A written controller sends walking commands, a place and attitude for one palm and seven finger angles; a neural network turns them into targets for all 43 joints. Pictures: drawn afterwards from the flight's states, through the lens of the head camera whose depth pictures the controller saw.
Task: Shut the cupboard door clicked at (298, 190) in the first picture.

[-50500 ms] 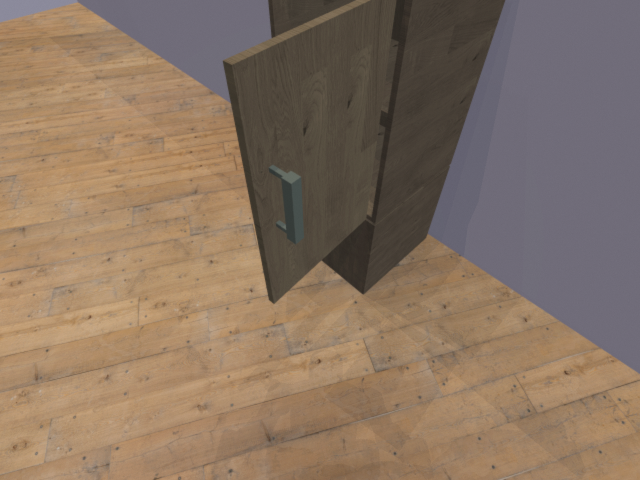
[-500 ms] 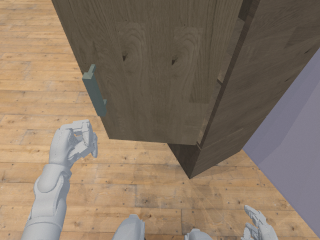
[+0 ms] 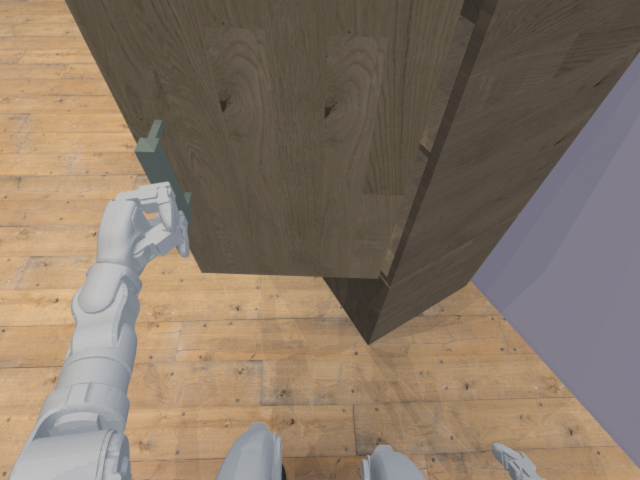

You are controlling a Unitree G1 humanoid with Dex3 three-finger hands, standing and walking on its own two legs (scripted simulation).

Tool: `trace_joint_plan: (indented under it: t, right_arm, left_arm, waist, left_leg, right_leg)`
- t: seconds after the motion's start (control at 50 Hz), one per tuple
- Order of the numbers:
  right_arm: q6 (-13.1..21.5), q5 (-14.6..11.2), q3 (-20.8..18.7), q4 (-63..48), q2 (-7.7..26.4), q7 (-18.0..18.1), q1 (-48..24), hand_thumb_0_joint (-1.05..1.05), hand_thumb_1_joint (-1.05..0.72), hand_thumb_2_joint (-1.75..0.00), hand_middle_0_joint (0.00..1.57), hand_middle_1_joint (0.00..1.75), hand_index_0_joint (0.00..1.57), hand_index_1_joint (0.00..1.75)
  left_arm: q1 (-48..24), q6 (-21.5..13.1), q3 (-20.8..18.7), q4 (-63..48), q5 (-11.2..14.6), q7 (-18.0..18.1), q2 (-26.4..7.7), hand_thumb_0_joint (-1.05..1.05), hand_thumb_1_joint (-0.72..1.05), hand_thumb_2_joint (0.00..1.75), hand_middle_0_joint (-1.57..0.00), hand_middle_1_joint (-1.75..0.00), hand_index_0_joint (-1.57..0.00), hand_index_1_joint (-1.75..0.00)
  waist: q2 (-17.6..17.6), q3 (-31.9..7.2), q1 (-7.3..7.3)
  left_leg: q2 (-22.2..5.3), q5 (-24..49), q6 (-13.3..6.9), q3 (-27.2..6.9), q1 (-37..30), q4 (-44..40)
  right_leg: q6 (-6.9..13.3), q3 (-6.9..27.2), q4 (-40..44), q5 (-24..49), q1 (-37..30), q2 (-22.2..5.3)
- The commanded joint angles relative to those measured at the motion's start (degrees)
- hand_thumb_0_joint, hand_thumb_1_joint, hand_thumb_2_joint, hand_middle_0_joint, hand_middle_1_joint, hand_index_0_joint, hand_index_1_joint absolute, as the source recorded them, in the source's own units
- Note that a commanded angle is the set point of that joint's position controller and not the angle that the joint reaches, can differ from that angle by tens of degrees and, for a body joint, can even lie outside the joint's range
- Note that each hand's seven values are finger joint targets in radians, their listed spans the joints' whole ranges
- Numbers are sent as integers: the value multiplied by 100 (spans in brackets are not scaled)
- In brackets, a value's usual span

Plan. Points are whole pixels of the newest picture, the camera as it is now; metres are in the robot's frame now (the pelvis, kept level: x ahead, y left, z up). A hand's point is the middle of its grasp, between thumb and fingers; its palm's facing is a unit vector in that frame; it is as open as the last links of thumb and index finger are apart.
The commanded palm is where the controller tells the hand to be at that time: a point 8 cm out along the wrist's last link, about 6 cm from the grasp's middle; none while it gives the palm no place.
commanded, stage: bring the fist close to the handle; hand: left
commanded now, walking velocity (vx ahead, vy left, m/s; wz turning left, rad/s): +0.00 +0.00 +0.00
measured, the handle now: (171, 177) +0.49 +0.22 +0.06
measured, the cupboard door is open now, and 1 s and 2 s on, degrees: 58 50 36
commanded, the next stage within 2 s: push the door shut along its arc in 0.26 s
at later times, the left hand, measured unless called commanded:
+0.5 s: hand (179, 232) +0.40 +0.19 +0.06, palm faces -0.03 -1.00 -0.01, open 3.1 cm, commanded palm +0.39 +0.24 +0.07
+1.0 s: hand (186, 197) +0.46 +0.19 +0.06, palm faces -0.15 -0.99 +0.00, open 3.1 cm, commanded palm +0.46 +0.23 +0.07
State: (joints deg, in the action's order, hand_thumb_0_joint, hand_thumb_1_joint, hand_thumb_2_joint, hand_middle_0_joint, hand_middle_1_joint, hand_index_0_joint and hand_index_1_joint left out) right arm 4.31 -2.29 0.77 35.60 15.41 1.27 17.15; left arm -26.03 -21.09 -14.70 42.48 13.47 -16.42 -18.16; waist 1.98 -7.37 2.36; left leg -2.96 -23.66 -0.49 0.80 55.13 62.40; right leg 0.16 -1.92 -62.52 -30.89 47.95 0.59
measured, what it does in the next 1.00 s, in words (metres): stands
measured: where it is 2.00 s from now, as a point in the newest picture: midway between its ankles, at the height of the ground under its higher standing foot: outside the picture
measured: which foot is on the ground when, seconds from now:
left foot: down 0.00-1.00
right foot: down 0.00-1.00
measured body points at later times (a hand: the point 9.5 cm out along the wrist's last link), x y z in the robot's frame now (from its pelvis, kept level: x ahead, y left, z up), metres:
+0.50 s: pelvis +0.00 +0.00 +0.00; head +0.08 +0.00 +0.44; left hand +0.40 +0.24 +0.06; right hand +0.12 -0.26 -0.11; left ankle +0.06 +0.12 -0.66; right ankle -0.01 -0.12 -0.66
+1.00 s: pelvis -0.01 +0.01 -0.02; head +0.10 +0.02 +0.42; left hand +0.46 +0.25 +0.07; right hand +0.05 -0.26 -0.13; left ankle +0.06 +0.12 -0.66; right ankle -0.01 -0.12 -0.66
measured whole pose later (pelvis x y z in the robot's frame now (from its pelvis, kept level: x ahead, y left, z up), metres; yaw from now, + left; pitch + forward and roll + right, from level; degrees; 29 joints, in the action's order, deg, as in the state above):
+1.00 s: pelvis -0.01 +0.01 -0.02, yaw +0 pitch +20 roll -3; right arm 3.2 -2.4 1.3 38.3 16.3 1.1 18.6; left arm -45.9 -21.9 -16.6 62.4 11.5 -24.3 -26.0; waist 2.4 -7.3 5.4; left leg -3.3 -24.2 -1.0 -0.6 63.4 67.4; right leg -0.1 -3.0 -66.2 -31.2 55.2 1.1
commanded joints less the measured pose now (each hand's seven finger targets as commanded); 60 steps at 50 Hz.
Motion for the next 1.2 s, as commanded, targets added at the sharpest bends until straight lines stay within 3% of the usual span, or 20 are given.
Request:
trace_joint_plan:
  t: [0.0, 0.06, 0.14, 0.16, 0.2, 0.24, 0.34, 0.36, 0.42, 0.48, 0.52, 0.58, 0.72, 0.86, 0.9, 0.94, 1.0, 1.06, 1.14, 1.18]
  right_arm:
    - [155, -4, -371, -722, 816, 24, 208, 0, -90, -90, 20, 30, 20, 30]
    - [122, -24, -377, -688, 794, 35, 193, 0, -90, -90, 20, 30, 20, 30]
    - [128, -10, -390, -664, 798, 48, 198, 0, -90, -90, 20, 30, 20, 30]
    - [130, -19, -379, -651, 785, 48, 180, 0, -90, -90, 20, 30, 20, 30]
    - [133, -12, -383, -576, 817, 66, 208, 0, -90, -90, 20, 30, 20, 30]
    - [153, -22, -373, -614, 789, 51, 165, 0, -90, -90, 20, 30, 20, 30]
    - [117, -18, -348, -608, 800, 67, 139, 0, -90, -90, 20, 30, 20, 30]
    - [103, -14, -342, -620, 811, 68, 137, 0, -90, -90, 20, 30, 20, 30]
    - [77, -9, -316, -545, 818, 106, 151, 0, -90, -90, 20, 30, 20, 30]
    - [91, -5, -317, -455, 866, 153, 213, 0, -90, -90, 20, 30, 20, 30]
    - [117, -19, -306, -464, 840, 125, 205, 0, -90, -90, 20, 30, 20, 30]
    - [88, -20, -303, -403, 914, 125, 330, 0, -90, -90, 20, 30, 20, 30]
    - [41, -34, -324, -327, 943, 97, 445, 0, -90, -90, 20, 30, 20, 30]
    - [35, -40, -333, -222, 1020, 74, 591, 0, -90, -90, 20, 30, 20, 30]
    - [36, -23, -326, -183, 1064, 76, 666, 0, -90, -90, 20, 30, 20, 30]
    - [53, -26, -334, -169, 1047, 55, 684, 0, -90, -90, 20, 30, 20, 30]
    - [61, -7, -317, -114, 1104, 53, 763, 0, -90, -90, 20, 30, 20, 30]
    - [87, -9, -318, -91, 1096, 34, 805, 0, -90, -90, 20, 30, 20, 30]
    - [134, 4, -307, -23, 1153, 35, 922, 0, -90, -90, 20, 30, 20, 30]
    - [168, 30, -309, -20, 1164, 25, 1010, 0, -90, -90, 20, 30, 20, 30]
  left_arm:
    - [-1340, -397, -439, -1303, 104, 9, -1171, 0, 90, 90, -130, -150, -130, -150]
    - [-1670, -479, -288, -1429, 67, 45, -1075, 0, 90, 90, -130, -150, -130, -150]
    - [-1547, -572, -347, -1497, 50, 113, -1109, 0, 90, 90, -130, -150, -130, -150]
    - [-1665, -585, -197, -1510, 39, 109, -985, 0, 90, 90, -130, -150, -130, -150]
    - [-1824, -589, -265, -1416, 7, 125, -1098, 0, 90, 90, -130, -150, -130, -150]
    - [-1759, -584, -9, -1448, 17, 93, -816, 0, 90, 90, -130, -150, -130, -150]
    - [-1760, -505, -231, -1118, 30, 148, -1013, 0, 90, 90, -130, -150, -130, -150]
    - [-1739, -501, -270, -1067, 9, 117, -1092, 0, 90, 90, -130, -150, -130, -150]
    - [-2433, -573, -287, -893, -69, -4, -1300, 0, 90, 90, -130, -150, -130, -150]
    - [-3030, -639, -337, -604, -64, -183, -1495, 0, 90, 90, -130, -150, -130, -150]
    - [-3162, -633, -102, -463, -26, -333, -1235, 0, 90, 90, -130, -150, -130, -150]
    - [-3223, -506, -261, 70, 22, -491, -1445, 0, 90, 90, -130, -150, -130, -150]
    - [-3950, -458, -238, 225, 1, -750, -1595, 0, 90, 90, -130, -150, -130, -150]
    - [-4540, -411, -196, 584, -78, -822, -1706, 0, 90, 90, -130, -150, -130, -150]
    - [-4757, -428, -380, 678, -128, -818, -1987, 0, 90, 90, -130, -150, -130, -150]
    - [-4899, -428, -191, 709, -171, -865, -1819, 0, 90, 90, -130, -150, -130, -150]
    - [-5155, -414, -286, 921, -225, -923, -2037, 0, 90, 90, -130, -150, -130, -150]
    - [-5426, -366, -36, 1007, -250, -1009, -1814, 0, 90, 90, -130, -150, -130, -150]
    - [-5941, -274, 48, 1174, -318, -1014, -1820, 0, 90, 90, -130, -150, -130, -150]
    - [-6081, -257, -43, 1127, -335, -1005, -1933, 0, 90, 90, -130, -150, -130, -150]
  waist:
    - [-36, -2313, -97]
    - [76, -2102, 19]
    - [39, -2179, -10]
    - [96, -2079, 57]
    - [94, -2065, 83]
    - [238, -2067, 74]
    - [-142, -1895, 69]
    - [-90, -1883, 43]
    - [0, -1895, 174]
    - [82, -2018, 251]
    - [405, -2167, 248]
    - [72, -2171, 282]
    - [240, -2465, 407]
    - [364, -2441, 566]
    - [408, -2533, 552]
    - [507, -2547, 627]
    - [519, -2598, 690]
    - [680, -2578, 799]
    - [733, -2551, 953]
    - [877, -2805, 944]
  left_leg:
    - [161, 1351, -114, -231, -2050, -718]
    - [162, 1143, -116, -210, -1998, -750]
    - [153, 1173, -106, -237, -2125, -771]
    - [151, 1094, -108, -244, -2147, -784]
    - [133, 1036, -102, -295, -2186, -783]
    - [142, 1015, -88, -296, -2285, -828]
    - [165, 827, -120, -245, -1943, -804]
    - [172, 829, -118, -234, -1894, -801]
    - [156, 802, -124, -262, -1865, -709]
    - [138, 742, -136, -309, -1886, -572]
    - [137, 876, -101, -361, -2142, -576]
    - [131, 893, -143, -382, -1903, -476]
    - [104, 1120, -155, -425, -1956, -301]
    - [70, 853, -157, -538, -2039, -286]
    - [61, 848, -152, -570, -1973, -255]
    - [62, 785, -159, -567, -2032, -230]
    - [42, 785, -156, -629, -1991, -168]
    - [35, 704, -153, -669, -2103, -154]
    - [-16, 648, -140, -823, -2239, -143]
    - [-4, 805, -145, -840, -2366, -83]
  right_leg:
    - [93, 110, 892, 2108, -632, 113]
    - [82, 116, 936, 1902, -473, 115]
    - [97, 99, 935, 1902, -501, 128]
    - [91, 88, 958, 1817, -389, 132]
    - [102, 71, 946, 1726, -300, 137]
    - [114, 57, 978, 1672, -267, 128]
    - [77, 120, 1041, 1606, -411, 120]
    - [87, 130, 1029, 1616, -445, 115]
    - [88, 162, 975, 1590, -322, 105]
    - [111, 185, 920, 1457, -134, 122]
    - [141, 130, 873, 1508, 22, 112]
    - [134, 139, 840, 1524, 23, 139]
    - [133, 141, 708, 1675, 221, 135]
    - [162, 83, 720, 1198, 700, 183]
    - [170, 72, 659, 1144, 728, 184]
    - [164, 85, 686, 1067, 868, 191]
    - [182, 56, 614, 1014, 1013, 211]
    - [189, 36, 624, 916, 1248, 225]
    - [199, -39, 535, 841, 1647, 227]
    - [218, -59, 476, 895, 1669, 242]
